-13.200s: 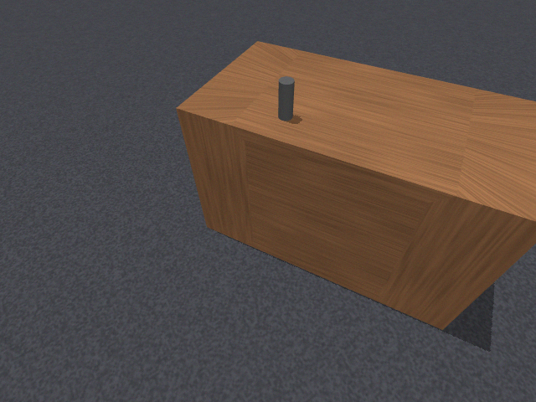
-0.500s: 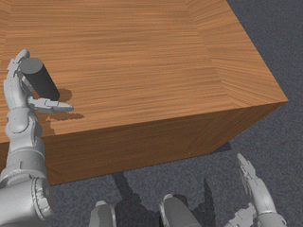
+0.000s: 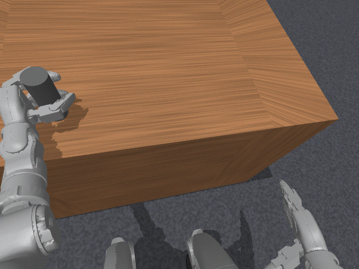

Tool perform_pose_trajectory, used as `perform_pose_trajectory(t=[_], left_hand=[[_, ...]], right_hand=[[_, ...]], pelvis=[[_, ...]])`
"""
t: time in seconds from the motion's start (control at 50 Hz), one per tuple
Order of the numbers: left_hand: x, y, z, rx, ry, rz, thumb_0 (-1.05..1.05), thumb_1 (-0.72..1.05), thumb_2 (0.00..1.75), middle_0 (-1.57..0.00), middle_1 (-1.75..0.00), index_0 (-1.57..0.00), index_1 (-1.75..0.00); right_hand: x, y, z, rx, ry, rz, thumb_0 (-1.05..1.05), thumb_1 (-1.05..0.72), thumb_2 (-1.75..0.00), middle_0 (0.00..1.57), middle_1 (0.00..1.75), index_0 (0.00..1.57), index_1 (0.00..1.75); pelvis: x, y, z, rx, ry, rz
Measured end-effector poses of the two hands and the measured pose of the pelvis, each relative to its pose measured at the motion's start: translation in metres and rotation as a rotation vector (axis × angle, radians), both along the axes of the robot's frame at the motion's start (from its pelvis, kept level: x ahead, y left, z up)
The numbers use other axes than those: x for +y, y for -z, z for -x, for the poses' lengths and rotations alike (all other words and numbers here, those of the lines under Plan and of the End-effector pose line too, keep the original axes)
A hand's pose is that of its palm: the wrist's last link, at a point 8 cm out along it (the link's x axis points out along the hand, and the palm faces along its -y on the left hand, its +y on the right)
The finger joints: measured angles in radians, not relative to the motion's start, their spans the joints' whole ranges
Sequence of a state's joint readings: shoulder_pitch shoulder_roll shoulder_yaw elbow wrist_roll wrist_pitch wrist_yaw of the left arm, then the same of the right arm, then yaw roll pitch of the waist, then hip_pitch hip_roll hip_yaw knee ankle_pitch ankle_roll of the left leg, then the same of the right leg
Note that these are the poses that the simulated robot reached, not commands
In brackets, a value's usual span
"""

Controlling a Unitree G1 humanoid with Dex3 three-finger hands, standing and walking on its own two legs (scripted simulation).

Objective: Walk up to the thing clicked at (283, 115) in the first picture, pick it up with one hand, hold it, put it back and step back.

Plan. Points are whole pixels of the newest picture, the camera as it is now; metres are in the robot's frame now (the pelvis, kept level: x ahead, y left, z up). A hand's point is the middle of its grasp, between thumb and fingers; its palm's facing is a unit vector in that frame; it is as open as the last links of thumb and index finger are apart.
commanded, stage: close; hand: left
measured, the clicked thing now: (47, 96) +0.50 +0.22 +0.04
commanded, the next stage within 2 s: settle in 0.06 s
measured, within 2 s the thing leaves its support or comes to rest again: leaves its support in 0.42 s
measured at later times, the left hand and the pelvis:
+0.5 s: hand (49, 92) +0.50 +0.21 +0.06, palm faces +0.18 -0.98 -0.01, open 6.5 cm; pelvis +0.01 +0.00 +0.01, yaw +0 degrees
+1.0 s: hand (35, 77) +0.50 +0.22 +0.09, palm faces +0.18 -0.98 -0.01, open 6.6 cm; pelvis +0.01 +0.00 +0.03, yaw +0 degrees
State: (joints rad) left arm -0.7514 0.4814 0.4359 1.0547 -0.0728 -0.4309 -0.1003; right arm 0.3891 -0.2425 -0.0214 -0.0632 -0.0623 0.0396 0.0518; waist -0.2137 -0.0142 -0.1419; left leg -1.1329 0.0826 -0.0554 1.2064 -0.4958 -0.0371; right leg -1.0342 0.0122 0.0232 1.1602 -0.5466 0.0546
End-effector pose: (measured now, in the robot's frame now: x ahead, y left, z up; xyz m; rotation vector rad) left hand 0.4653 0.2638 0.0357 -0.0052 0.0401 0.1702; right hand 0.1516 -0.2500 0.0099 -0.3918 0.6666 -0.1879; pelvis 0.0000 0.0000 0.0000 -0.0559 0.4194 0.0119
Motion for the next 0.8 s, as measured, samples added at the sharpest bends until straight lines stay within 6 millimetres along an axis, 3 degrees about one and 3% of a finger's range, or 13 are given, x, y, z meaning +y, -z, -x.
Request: perform_pose_trajectory(t=[0.14,0.32,0.6,0.8], left_hand=[[-0.002,0.001,-0.001,-0.012,-0.001,0.002,-0.01,0.05,0.88,-0.97,-0.97,-1.0,-0.98],[-0.005,0.0,-0.003,0.001,-0.005,-0.011,-0.02,-0.01,1.07,-0.93,-1.15,-0.96,-1.15],[-0.002,-0.038,-0.005,-0.018,-0.015,-0.021,-0.02,0.01,1.09,-0.89,-1.22,-0.91,-1.23],[0.001,-0.045,-0.006,0.012,-0.012,-0.009,-0.02,0.0,1.1,-0.89,-1.23,-0.91,-1.23]], right_hand=[[-0.006,-0.005,0.009,0.01,0.014,0.028,-0.01,0.52,-0.05,0.06,0.05,0.06,0.05],[-0.002,0.007,0.011,0.04,0.035,-0.008,-0.01,0.53,-0.05,0.06,0.05,0.06,0.05],[0.0,-0.005,0.0,0.014,0.042,-0.032,-0.01,0.53,-0.06,0.06,0.05,0.06,0.05],[0.003,0.001,0.005,0.047,0.061,-0.061,-0.01,0.54,-0.05,0.05,0.05,0.05,0.05]], pelvis=[[0.003,0.001,0.0,0.002,-0.001,0.005],[0.003,0.001,-0.001,0.002,0.005,0.006],[0.001,-0.013,-0.007,-0.035,0.001,-0.002],[0.005,-0.019,-0.008,-0.046,0.004,-0.002]])
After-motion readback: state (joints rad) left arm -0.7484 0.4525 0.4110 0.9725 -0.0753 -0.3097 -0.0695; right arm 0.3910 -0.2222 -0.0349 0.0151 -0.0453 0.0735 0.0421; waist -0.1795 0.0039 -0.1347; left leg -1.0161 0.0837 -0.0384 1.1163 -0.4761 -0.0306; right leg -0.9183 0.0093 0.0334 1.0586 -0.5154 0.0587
